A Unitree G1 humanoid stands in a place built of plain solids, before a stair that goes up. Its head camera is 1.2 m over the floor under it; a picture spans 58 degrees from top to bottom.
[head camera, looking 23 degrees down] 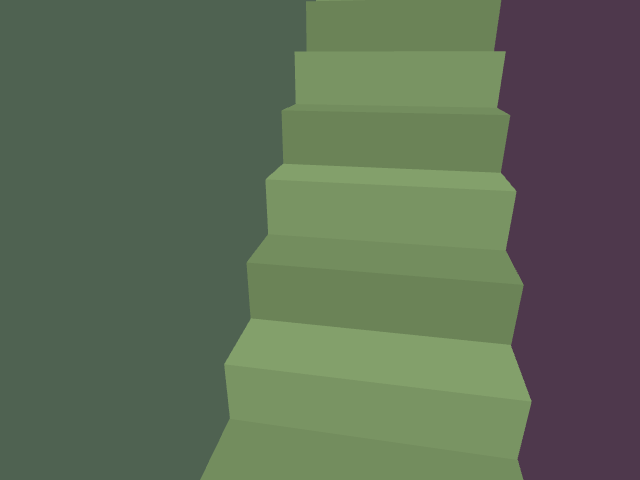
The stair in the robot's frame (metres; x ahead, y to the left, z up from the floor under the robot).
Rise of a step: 0.20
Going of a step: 0.24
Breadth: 0.81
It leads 10 degrees to the right of straight ahead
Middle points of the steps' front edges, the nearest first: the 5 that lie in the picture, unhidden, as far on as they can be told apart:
0.91 -0.13 0.41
1.14 -0.17 0.61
1.37 -0.21 0.81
1.61 -0.25 1.02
1.84 -0.30 1.22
